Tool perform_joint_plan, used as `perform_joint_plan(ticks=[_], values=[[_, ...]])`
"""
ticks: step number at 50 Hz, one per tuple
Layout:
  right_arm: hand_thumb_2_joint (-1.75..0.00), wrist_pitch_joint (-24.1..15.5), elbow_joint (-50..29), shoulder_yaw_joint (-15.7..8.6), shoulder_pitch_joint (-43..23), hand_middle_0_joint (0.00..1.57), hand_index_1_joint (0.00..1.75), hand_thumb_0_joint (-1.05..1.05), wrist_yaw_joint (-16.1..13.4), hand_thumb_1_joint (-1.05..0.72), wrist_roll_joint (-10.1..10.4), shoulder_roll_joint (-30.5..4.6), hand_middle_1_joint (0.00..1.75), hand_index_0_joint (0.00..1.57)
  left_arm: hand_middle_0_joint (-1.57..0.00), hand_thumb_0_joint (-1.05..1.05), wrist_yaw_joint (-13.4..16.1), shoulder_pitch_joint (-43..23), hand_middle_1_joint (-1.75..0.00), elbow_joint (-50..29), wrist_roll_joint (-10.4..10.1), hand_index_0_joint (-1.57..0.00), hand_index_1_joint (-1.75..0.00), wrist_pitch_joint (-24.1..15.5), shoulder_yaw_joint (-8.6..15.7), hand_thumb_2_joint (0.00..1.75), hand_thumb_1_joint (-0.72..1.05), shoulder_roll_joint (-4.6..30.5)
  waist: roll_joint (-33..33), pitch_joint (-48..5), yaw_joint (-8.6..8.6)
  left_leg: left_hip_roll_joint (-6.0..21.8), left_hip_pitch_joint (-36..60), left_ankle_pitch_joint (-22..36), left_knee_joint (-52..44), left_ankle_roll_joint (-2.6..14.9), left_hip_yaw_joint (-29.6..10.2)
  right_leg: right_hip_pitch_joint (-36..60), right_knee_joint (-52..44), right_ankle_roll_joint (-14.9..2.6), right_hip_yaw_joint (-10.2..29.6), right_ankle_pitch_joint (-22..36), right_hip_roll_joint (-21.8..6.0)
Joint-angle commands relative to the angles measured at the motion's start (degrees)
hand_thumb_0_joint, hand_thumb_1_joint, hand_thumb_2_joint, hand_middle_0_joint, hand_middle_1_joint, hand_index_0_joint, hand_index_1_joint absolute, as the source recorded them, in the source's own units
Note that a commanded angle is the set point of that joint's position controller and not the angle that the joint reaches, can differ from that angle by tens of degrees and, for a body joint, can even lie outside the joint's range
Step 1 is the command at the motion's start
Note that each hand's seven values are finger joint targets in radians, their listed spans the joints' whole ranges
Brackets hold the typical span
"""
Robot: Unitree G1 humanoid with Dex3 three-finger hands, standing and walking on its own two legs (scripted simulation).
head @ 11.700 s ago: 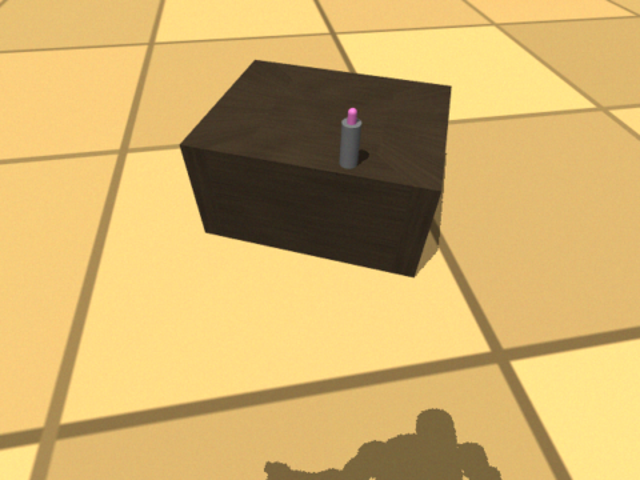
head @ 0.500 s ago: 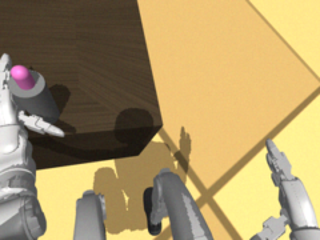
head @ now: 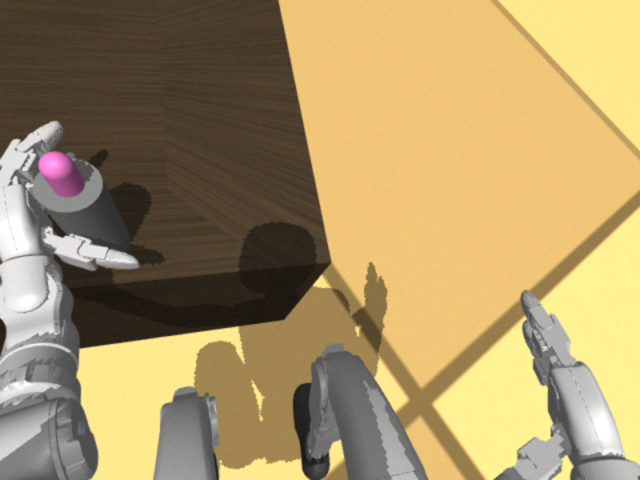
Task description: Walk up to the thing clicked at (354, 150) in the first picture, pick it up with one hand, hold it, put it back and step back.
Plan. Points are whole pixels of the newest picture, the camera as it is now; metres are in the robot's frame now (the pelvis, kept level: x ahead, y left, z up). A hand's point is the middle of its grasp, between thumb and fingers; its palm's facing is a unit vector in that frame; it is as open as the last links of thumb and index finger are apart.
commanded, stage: close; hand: left
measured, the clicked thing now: (84, 208) +0.47 +0.19 -0.04
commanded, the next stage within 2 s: settle in 0.36 s
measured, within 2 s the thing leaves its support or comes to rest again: leaves its support in 0.70 s
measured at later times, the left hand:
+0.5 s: hand (88, 197) +0.48 +0.19 -0.05, palm faces +0.15 -0.99 -0.01, open 9.7 cm
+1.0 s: hand (81, 167) +0.49 +0.19 +0.00, palm faces +0.14 -0.99 -0.01, open 9.3 cm
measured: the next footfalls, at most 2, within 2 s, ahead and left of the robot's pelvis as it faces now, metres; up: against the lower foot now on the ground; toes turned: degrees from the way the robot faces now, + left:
none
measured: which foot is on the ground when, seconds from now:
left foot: down 0.00-1.00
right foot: down 0.00-1.00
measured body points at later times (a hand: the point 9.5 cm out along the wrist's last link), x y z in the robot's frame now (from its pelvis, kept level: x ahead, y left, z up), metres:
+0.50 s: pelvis +0.00 +0.00 +0.00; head +0.18 +0.07 +0.40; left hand +0.47 +0.24 -0.04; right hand +0.17 -0.26 +0.08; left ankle +0.03 +0.11 -0.55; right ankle +0.10 -0.14 -0.55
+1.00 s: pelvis +0.01 +0.00 +0.03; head +0.17 +0.06 +0.44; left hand +0.48 +0.24 +0.00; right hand +0.17 -0.26 +0.09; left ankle +0.03 +0.11 -0.55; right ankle +0.10 -0.14 -0.55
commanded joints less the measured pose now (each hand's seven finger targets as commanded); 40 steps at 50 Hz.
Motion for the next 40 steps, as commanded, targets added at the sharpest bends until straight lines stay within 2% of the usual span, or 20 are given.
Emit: perform_joint_plan(ticks=[1, 4, 6, 9, 11, 12, 14, 16, 17, 19, 20, 22, 24, 26, 28, 31, 32, 34, 36, 40], values=[[-0.04, -3.10, -10.56, -7.98, 4.05, 0.05, 0.05, 0.00, -1.04, 0.52, 0.07, -10.01, 0.05, 0.05, -0.60, 0.00, -0.66, -20.02, -0.49, -10.12, -0.60, -0.62, -0.48, -4.67, 1.88, 0.29, -0.58, 12.19, 13.69, -29.94, -0.49, -1.97, 13.91, 14.78, -13.76, -0.58, -0.09, 23.77, -6.49, -2.91, 1.68, 8.46, 2.94], [-0.05, -2.94, -12.32, -9.79, 4.08, 0.05, 0.05, 0.00, -1.26, 0.52, 0.29, -11.48, 0.05, 0.05, -0.71, 0.00, -1.40, -19.64, -0.61, -10.44, -0.58, -0.73, -0.60, -4.31, 1.77, 0.40, -0.49, 12.17, 16.28, -33.55, -0.36, -1.87, 18.13, 18.28, -14.53, -1.27, -0.48, 24.96, -6.00, -3.27, 1.15, 11.14, 3.05], [-0.05, -2.75, -10.24, -8.89, 5.56, 0.05, 0.05, 0.00, -1.10, 0.52, 0.27, -10.30, 0.05, 0.05, -0.77, 0.00, -2.17, -18.49, -0.66, -9.36, -0.80, -0.79, -0.66, -3.56, -0.51, 0.45, -0.45, 8.56, 16.51, -31.60, -0.45, -1.82, 18.14, 18.15, -14.44, -1.32, -0.26, 23.58, -6.48, -3.29, 1.18, 10.96, 3.08], [-0.05, -2.89, -9.84, -8.61, 4.23, 0.05, 0.05, 0.00, -1.24, 0.51, 0.28, -10.53, 0.05, 0.05, -0.86, 0.00, -1.66, -18.96, -0.74, -10.74, -0.46, -0.88, -0.74, -3.17, -0.03, 0.52, -0.35, 10.10, 17.78, -30.49, 0.33, -1.49, 19.42, 18.27, -15.42, -1.77, -0.99, 21.06, -6.11, -3.56, 0.44, 10.00, 3.33], [-0.05, -2.89, -10.88, -7.39, 4.72, 0.05, 0.05, 0.00, -1.07, 0.51, 0.14, -9.03, 0.05, 0.05, -0.91, 0.00, -1.32, -21.36, -0.79, -11.42, -0.13, -0.92, -0.78, -3.28, -1.95, 0.56, -0.33, 7.96, 17.64, -30.40, -1.16, -1.56, 18.57, 17.60, -14.83, -1.48, -0.52, 22.01, -6.49, -3.35, 0.75, 10.15, 3.16], [-0.05, -2.79, -10.94, -7.72, 3.35, 0.05, 0.05, 0.00, -1.21, 0.52, 0.30, -9.92, 0.05, 0.05, -0.93, 0.00, -0.83, -19.72, -0.81, -10.42, -0.34, -0.94, -0.81, -3.43, -0.06, 0.59, -0.30, 9.79, 16.38, -28.55, 0.03, -1.58, 16.80, 16.35, -15.45, -1.44, -0.67, 22.08, -6.48, -3.33, 0.62, 9.05, 3.18], [-0.05, -2.89, -10.21, -8.56, 3.54, 0.05, 0.05, 0.00, -1.40, 0.51, 0.24, -10.25, 0.05, 0.05, -0.99, 0.00, -0.11, -20.92, -0.88, -10.25, -0.41, -1.00, -0.87, -3.85, 1.21, 0.64, -0.28, 12.01, 14.63, -27.57, -0.96, -1.77, 13.61, 13.01, -14.35, -0.61, 0.02, 23.33, -7.50, -2.82, 1.90, 7.12, 2.98], [-0.04, -2.93, -11.16, -8.22, 3.66, 0.05, 0.05, 0.00, -1.38, 0.52, 0.09, -10.27, 0.05, 0.05, -1.05, 0.00, 0.23, -21.07, -0.95, -10.02, -0.14, -1.07, -0.94, -4.06, 2.01, 0.70, -0.21, 13.01, 14.43, -29.14, -1.08, -1.81, 13.79, 13.86, -14.39, -0.62, -0.04, 24.28, -7.20, -2.77, 1.83, 7.95, 2.97], [-0.05, -2.88, -10.73, -8.79, 3.96, 0.05, 0.05, 0.00, -1.43, 0.52, 0.09, -10.27, 0.05, 0.05, -1.07, 0.00, 0.04, -21.25, -0.97, -9.16, 0.13, -1.09, -0.96, -4.02, 0.19, 0.73, -0.18, 10.71, 15.14, -28.69, -1.99, -1.70, 15.02, 15.35, -14.08, -0.79, -0.09, 22.91, -7.09, -2.89, 1.81, 9.21, 3.01], [-0.05, -2.82, -11.79, -8.97, 4.16, 0.05, 0.05, 0.00, -1.43, 0.52, 0.17, -10.86, 0.05, 0.05, -1.15, 0.00, 0.11, -22.19, -1.04, -10.17, 0.29, -1.16, -1.04, -4.17, 1.11, 0.80, -0.10, 12.68, 15.74, -30.14, -1.43, -1.52, 17.67, 16.52, -14.54, -1.11, -0.60, 22.02, -6.68, -3.13, 0.99, 9.59, 3.26], [-0.04, -2.79, -11.55, -8.42, 4.74, 0.05, 0.05, 0.00, -1.27, 0.52, 0.24, -10.11, 0.05, 0.05, -1.19, 0.00, -0.30, -23.05, -1.09, -10.39, 0.10, -1.21, -1.08, -4.23, -0.32, 0.84, -0.05, 11.09, 15.90, -30.81, -1.97, -1.58, 17.58, 16.56, -14.50, -1.18, -0.64, 22.84, -6.62, -3.10, 1.05, 9.82, 3.23], [-0.05, -2.69, -11.43, -8.93, 4.37, 0.05, 0.05, 0.00, -1.28, 0.52, 0.22, -10.61, 0.05, 0.05, -1.28, 0.00, -0.50, -22.56, -1.20, -10.56, 0.21, -1.30, -1.19, -3.90, 1.05, 0.95, 0.00, 13.01, 17.85, -31.63, -1.11, -1.60, 19.08, 17.56, -14.73, -1.42, -0.50, 22.65, -6.56, -3.24, 1.05, 10.46, 3.13], [-0.05, -2.81, -11.58, -7.10, 5.24, 0.05, 0.05, 0.00, -1.05, 0.52, 0.10, -9.10, 0.05, 0.05, -1.27, 0.00, -0.82, -24.45, -1.29, -9.22, -0.13, -1.27, -1.31, -3.63, -0.83, 1.09, 0.13, 9.75, 16.84, -28.92, -2.50, -1.50, 17.48, 15.42, -14.96, -1.31, -0.69, 21.17, -6.97, -3.14, 0.77, 8.83, 3.28], [-0.05, -2.94, -13.13, -9.07, 4.00, 0.05, 0.05, 0.00, -1.43, 0.53, 0.24, -11.44, 0.05, 0.05, -1.26, 0.00, -0.34, -23.26, -1.29, -10.37, 0.16, -1.26, -1.31, -3.54, 1.31, 1.20, 0.29, 13.64, 17.03, -31.44, -1.33, -1.51, 18.99, 17.10, -15.03, -1.37, -0.74, 22.86, -6.90, -3.14, 0.82, 10.15, 3.23], [-0.06, -2.60, -13.10, -8.50, 4.35, 0.05, 0.05, 0.00, -1.23, 0.53, 0.15, -10.61, 0.05, 0.05, -1.29, 0.00, -0.52, -24.81, -1.33, -12.14, 0.50, -1.29, -1.35, -3.33, 0.65, 1.25, 0.35, 13.59, 17.95, -32.93, -1.09, -1.62, 19.77, 16.71, -15.01, -1.34, -0.47, 23.50, -6.93, -3.12, 1.18, 9.66, 3.14], [-0.05, -2.32, -13.02, -9.40, 4.35, 0.05, 0.05, 0.00, -1.55, 0.53, 0.23, -11.24, 0.05, 0.05, -1.32, 0.00, 0.19, -25.42, -1.38, -14.29, 0.12, -1.32, -1.40, -3.02, 1.36, 1.30, 0.40, 14.05, 17.68, -32.67, -0.60, -1.79, 19.04, 14.38, -16.43, -1.27, -0.28, 25.80, -8.16, -2.97, 1.49, 8.12, 3.05], [-0.05, -2.47, -13.60, -9.80, 3.45, 0.05, 0.05, 0.00, -1.65, 0.53, 0.21, -11.40, 0.05, 0.05, -1.32, 0.00, 0.21, -25.63, -1.39, -15.60, 0.18, -1.32, -1.41, -2.95, 1.60, 1.31, 0.38, 14.80, 18.85, -33.84, -0.34, -1.77, 20.81, 15.29, -16.37, -1.35, -0.10, 26.00, -8.46, -3.00, 1.74, 8.64, 2.98], [-0.06, -2.23, -12.00, -7.88, 4.42, 0.05, 0.05, 0.00, -1.67, 0.53, 0.22, -9.89, 0.05, 0.05, -1.37, 0.00, -0.31, -26.76, -1.43, -18.21, -0.01, -1.37, -1.45, -2.91, 0.49, 1.31, 0.33, 13.81, 21.09, -34.48, 0.14, -1.35, 23.99, 17.51, -17.33, -1.96, -0.63, 24.73, -8.04, -3.35, 1.15, 9.72, 3.23], [-0.06, -2.17, -11.24, -8.53, 4.42, 0.05, 0.05, 0.00, -1.96, 0.52, 0.29, -10.10, 0.05, 0.05, -1.39, 0.00, -0.64, -27.36, -1.47, -19.68, -0.33, -1.39, -1.48, -2.64, 0.34, 1.33, 0.29, 13.92, 22.49, -35.10, 0.10, -1.21, 26.27, 20.21, -17.57, -2.20, -0.74, 25.10, -8.09, -3.44, 1.06, 11.55, 3.26], [-0.06, -2.07, -8.64, -7.64, 3.93, 0.05, 0.05, 0.00, -2.21, 0.52, 0.17, -9.52, 0.05, 0.05, -1.39, 0.00, -0.77, -27.59, -1.46, -18.72, -0.93, -1.38, -1.49, -1.19, -0.19, 1.32, 0.20, 13.51, 21.49, -33.76, 0.42, -1.15, 26.89, 23.49, -17.31, -1.92, -0.24, 26.16, -8.99, -3.41, 1.46, 14.08, 3.47]])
